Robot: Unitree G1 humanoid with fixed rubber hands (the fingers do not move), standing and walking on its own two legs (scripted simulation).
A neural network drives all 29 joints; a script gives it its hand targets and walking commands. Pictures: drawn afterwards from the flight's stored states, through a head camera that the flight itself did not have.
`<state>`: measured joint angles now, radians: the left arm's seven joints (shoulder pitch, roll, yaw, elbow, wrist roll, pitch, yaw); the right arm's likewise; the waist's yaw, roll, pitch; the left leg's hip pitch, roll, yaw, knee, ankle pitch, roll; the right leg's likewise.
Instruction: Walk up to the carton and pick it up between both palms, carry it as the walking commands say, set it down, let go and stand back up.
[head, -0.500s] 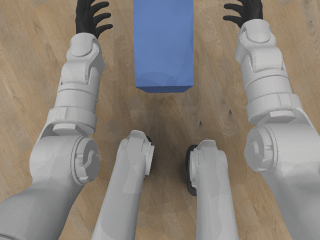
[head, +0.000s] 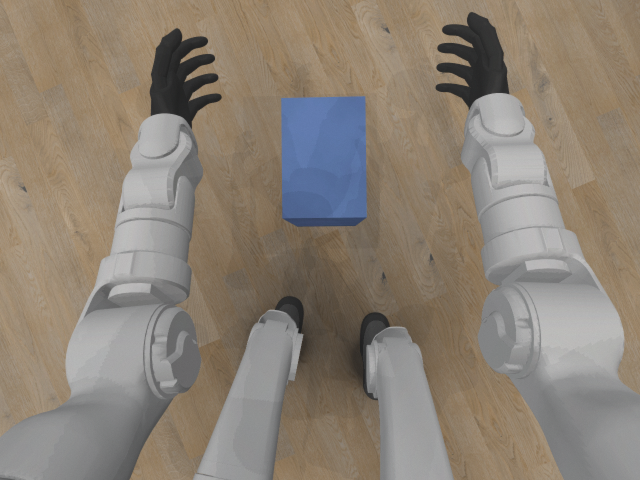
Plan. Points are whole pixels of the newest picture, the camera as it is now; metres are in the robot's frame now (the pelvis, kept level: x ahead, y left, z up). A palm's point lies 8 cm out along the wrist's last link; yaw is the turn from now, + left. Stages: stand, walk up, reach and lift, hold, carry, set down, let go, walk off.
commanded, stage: set down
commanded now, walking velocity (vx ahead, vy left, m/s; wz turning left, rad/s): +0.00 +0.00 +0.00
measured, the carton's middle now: (325, 173) +0.50 +0.06 -0.49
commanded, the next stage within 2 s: let go in 0.18 s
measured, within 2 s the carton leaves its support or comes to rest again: neither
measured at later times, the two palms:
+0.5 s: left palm (134, 156) +0.42 +0.23 -0.05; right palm (523, 162) +0.46 -0.14 -0.05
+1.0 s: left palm (8, 373) +0.25 +0.23 +0.07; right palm out of the picture +0.28 -0.22 +0.06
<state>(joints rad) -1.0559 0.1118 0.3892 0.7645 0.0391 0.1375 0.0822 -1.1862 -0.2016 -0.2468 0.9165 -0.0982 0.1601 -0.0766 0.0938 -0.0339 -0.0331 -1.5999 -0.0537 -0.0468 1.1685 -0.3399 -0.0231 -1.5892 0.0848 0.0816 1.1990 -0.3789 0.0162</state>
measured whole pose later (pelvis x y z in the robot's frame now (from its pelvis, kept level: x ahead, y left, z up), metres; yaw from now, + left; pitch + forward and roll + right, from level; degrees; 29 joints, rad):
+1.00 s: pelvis +0.09 +0.00 +0.14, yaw +0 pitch +9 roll +0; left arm 0.20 0.19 0.03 0.42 0.01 0.01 -0.07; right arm 0.14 -0.19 -0.09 0.49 -0.04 0.00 0.03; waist 0.04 0.01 0.02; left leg -0.37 -0.04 -0.07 0.45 -0.23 0.00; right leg -0.35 0.04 0.09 0.46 -0.26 -0.01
